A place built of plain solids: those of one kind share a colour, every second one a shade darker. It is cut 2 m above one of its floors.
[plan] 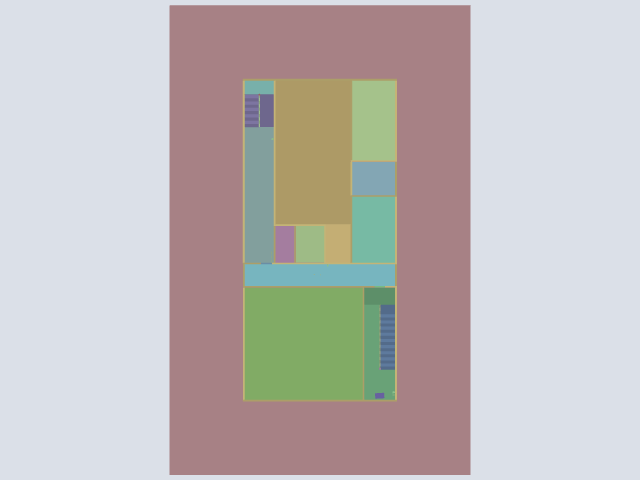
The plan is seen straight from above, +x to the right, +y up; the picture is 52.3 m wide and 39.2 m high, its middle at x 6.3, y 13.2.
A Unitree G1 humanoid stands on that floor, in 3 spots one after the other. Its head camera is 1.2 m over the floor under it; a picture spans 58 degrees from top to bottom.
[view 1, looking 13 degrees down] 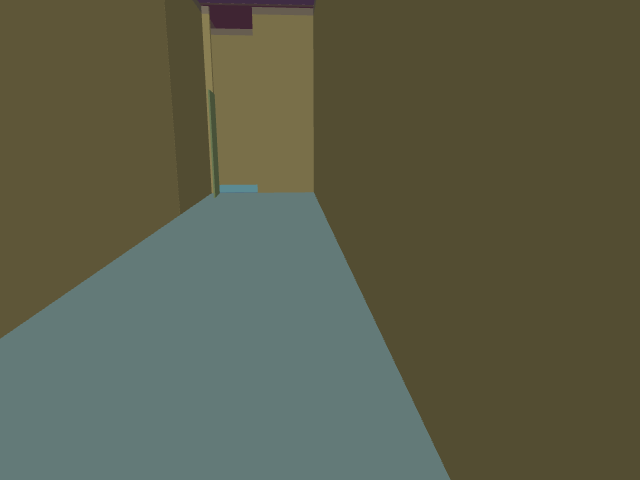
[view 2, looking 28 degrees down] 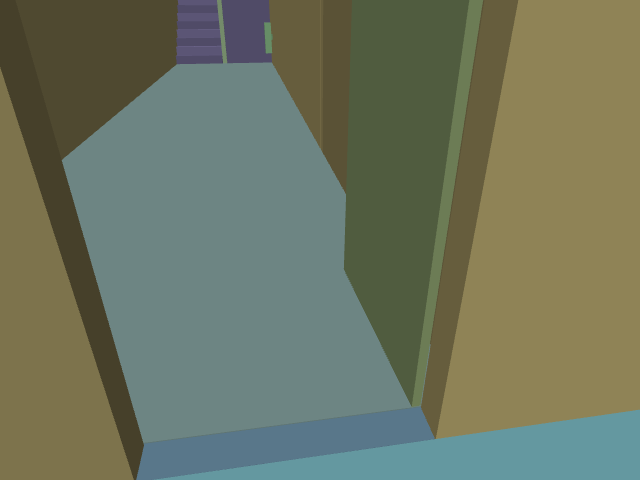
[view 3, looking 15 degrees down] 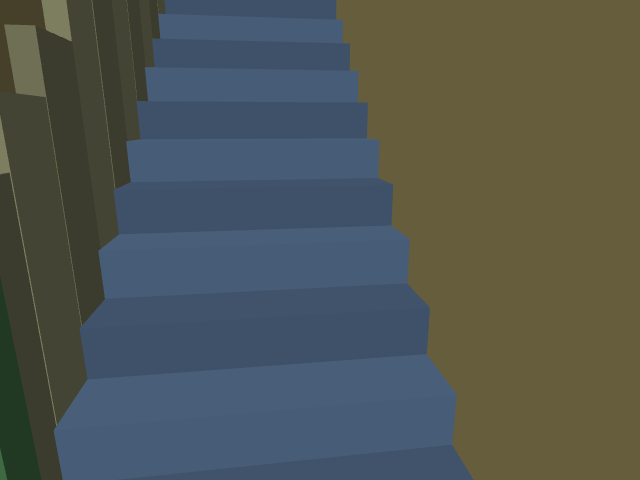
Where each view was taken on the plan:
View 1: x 0.72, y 21.53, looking -94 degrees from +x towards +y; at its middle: floor_back_stair_hall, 5.33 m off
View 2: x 1.88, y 10.38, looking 81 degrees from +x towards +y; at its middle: floor_back_stair_hall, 2.56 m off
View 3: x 11.84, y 1.74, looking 82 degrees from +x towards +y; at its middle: front_stair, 1.74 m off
